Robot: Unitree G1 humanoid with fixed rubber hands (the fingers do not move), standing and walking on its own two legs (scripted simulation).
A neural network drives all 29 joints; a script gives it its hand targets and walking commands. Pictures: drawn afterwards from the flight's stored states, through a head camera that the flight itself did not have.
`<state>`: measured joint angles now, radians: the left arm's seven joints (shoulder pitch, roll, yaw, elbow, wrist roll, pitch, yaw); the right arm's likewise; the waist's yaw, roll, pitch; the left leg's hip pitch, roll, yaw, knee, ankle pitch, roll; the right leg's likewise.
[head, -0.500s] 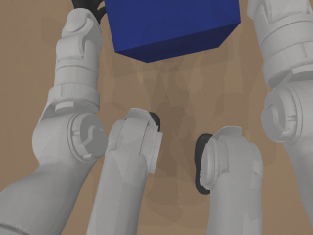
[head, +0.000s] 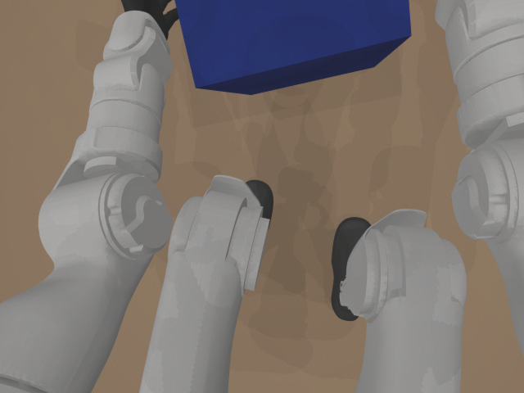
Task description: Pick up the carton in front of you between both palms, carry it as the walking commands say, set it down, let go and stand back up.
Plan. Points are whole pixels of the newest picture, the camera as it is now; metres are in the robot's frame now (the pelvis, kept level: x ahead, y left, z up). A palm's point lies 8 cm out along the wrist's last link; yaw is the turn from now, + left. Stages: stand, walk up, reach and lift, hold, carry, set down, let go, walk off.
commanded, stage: set down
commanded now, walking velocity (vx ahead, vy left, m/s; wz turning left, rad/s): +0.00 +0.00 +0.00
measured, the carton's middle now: out of the picture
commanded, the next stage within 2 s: let go in 1.20 s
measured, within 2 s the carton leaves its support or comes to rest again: neither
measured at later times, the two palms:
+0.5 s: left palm out of the picture +0.51 +0.26 -0.07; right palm out of the picture +0.62 -0.10 -0.05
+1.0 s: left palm out of the picture +0.51 +0.26 +0.09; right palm out of the picture +0.62 -0.12 +0.09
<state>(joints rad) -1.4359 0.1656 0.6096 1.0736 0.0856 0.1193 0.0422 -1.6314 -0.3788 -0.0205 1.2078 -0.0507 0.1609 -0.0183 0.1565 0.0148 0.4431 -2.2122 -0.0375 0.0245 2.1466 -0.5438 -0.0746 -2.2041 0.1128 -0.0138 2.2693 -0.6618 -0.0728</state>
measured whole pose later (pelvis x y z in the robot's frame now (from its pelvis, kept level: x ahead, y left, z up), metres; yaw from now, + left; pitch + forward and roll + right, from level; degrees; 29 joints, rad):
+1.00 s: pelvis +0.02 +0.01 +0.18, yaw +0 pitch +47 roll +3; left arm -1.14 0.16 0.41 0.71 -0.10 0.26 0.13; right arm -1.48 -0.46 -0.06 1.07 0.00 0.30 0.04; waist 0.18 -0.05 0.00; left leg -1.92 -0.04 0.00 1.49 -0.39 -0.02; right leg -1.89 0.07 0.01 1.58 -0.51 -0.05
